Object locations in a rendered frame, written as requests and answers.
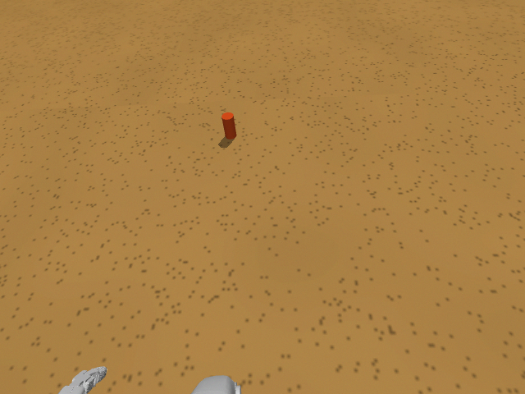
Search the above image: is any can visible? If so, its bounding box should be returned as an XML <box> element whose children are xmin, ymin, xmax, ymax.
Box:
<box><xmin>221</xmin><ymin>112</ymin><xmax>236</xmax><ymax>140</ymax></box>

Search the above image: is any left robot hand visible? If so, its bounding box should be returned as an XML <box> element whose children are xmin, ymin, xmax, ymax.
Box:
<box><xmin>58</xmin><ymin>366</ymin><xmax>107</xmax><ymax>394</ymax></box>

